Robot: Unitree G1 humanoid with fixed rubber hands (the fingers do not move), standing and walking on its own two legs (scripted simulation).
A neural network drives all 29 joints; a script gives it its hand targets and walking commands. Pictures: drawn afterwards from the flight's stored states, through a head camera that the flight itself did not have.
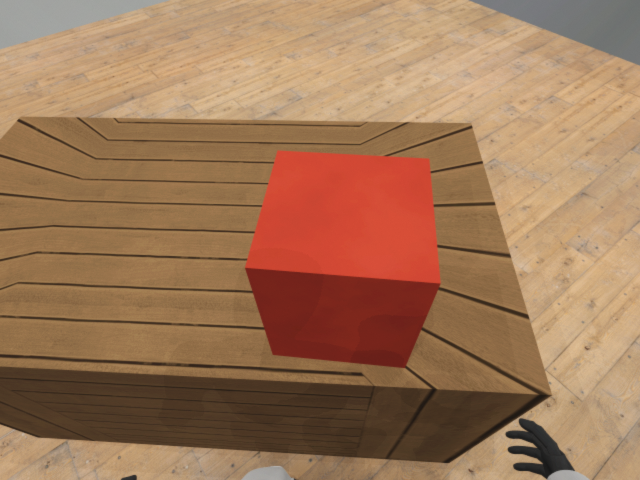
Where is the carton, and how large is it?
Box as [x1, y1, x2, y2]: [245, 151, 440, 367]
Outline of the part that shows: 277,151 245,266 272,353 279,355 404,367 440,283 428,159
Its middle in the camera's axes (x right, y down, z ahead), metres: +0.04 +0.03 +0.57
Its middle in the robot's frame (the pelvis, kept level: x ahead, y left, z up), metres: +0.41 +0.00 +0.00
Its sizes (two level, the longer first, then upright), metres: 0.210 0.200 0.250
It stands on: a pedestal, 0.64 m high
